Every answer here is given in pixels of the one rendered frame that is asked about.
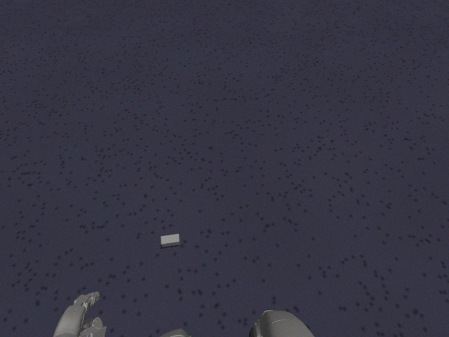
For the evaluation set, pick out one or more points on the left robot hand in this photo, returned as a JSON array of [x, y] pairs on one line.
[[72, 320]]

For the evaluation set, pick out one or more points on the small box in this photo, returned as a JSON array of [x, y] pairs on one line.
[[170, 240]]

